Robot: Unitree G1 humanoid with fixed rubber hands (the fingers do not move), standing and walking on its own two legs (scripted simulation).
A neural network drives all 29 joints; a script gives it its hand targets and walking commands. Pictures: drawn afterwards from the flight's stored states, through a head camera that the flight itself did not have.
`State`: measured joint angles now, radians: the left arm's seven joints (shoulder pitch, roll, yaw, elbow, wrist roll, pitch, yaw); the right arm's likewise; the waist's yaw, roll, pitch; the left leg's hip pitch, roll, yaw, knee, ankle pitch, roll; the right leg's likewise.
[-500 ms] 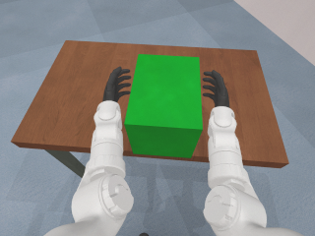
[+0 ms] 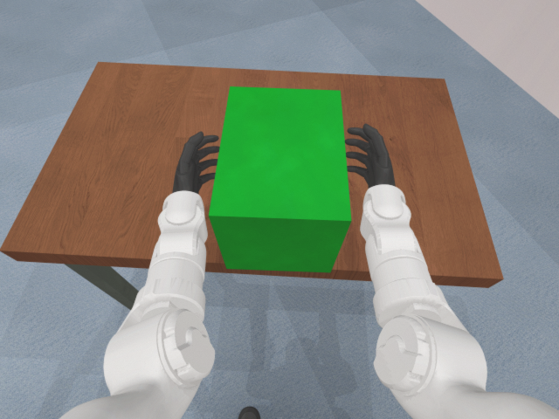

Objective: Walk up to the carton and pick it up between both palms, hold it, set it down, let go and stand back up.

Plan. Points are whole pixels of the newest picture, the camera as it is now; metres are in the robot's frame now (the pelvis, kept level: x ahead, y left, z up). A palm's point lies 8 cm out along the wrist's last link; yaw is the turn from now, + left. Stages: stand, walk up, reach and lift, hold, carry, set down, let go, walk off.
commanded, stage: set down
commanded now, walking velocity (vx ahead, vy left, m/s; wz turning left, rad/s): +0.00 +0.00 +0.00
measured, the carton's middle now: (281, 182) +0.48 +0.02 -0.01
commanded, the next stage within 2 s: none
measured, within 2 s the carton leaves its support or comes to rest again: neither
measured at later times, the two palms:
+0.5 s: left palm (155, 169) +0.45 +0.20 +0.07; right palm (409, 167) +0.45 -0.16 +0.08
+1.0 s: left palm (105, 100) +0.45 +0.22 +0.19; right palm (455, 109) +0.44 -0.17 +0.19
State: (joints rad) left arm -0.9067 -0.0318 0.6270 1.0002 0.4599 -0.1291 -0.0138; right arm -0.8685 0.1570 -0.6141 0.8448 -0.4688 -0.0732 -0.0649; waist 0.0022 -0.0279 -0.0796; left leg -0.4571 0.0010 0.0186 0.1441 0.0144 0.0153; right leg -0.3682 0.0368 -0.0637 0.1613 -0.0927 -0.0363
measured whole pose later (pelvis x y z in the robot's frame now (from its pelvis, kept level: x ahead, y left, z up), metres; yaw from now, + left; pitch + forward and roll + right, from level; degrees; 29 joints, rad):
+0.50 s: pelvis -0.02 +0.02 -0.01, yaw -4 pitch +24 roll -3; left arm -1.09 0.24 0.09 1.37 -0.13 -0.16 0.08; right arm -1.06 -0.22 -0.10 1.30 0.16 -0.11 -0.08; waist 0.04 0.00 -0.25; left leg -0.73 0.03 0.05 0.36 -0.06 0.03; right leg -0.60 0.06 -0.02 0.26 -0.08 -0.02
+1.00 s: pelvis -0.04 +0.02 -0.01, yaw -3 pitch +19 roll -2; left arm -1.32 0.38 -0.09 1.43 -0.36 0.01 0.09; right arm -1.31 -0.31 0.00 1.38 0.27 0.09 -0.06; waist 0.01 0.01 -0.26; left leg -0.67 0.02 0.03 0.38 -0.05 0.03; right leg -0.56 0.04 -0.04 0.34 -0.12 -0.02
